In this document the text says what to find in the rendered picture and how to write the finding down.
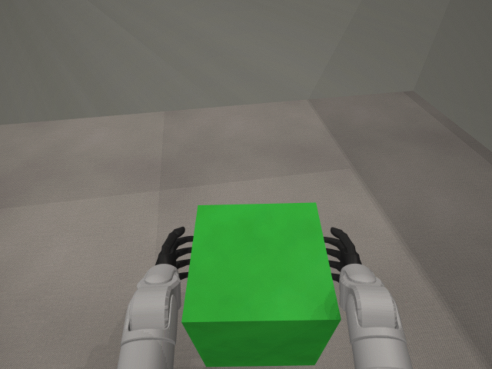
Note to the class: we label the left robot forearm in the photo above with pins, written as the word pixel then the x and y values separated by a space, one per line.
pixel 150 330

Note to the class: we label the right robot forearm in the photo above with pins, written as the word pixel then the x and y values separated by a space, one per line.
pixel 374 323

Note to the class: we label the robot right hand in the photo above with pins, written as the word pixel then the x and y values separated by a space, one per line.
pixel 346 254

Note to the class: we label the carton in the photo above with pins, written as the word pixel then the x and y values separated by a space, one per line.
pixel 259 289

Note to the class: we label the robot left hand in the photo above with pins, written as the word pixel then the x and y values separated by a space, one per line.
pixel 169 254

